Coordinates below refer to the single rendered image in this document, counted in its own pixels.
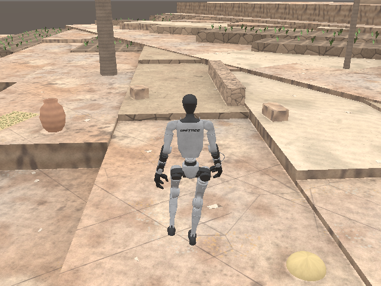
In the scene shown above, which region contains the robot right hand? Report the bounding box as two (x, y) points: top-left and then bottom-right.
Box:
(210, 166), (222, 178)

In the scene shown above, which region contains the left robot foot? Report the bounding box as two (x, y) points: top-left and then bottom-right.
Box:
(167, 225), (176, 236)

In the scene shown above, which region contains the robot left hand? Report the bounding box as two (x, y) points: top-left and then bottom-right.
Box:
(154, 173), (168, 189)

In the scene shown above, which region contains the robot left forearm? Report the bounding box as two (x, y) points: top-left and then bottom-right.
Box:
(156, 145), (168, 174)

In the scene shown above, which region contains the robot right forearm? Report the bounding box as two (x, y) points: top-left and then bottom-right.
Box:
(211, 144), (221, 167)

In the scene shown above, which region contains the left robot thigh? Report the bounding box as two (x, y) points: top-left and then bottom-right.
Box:
(170, 165), (183, 198)

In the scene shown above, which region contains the robot left upper arm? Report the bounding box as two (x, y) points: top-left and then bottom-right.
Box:
(163, 120), (178, 154)

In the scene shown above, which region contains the robot right upper arm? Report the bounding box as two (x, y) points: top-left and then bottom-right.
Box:
(202, 120), (217, 153)

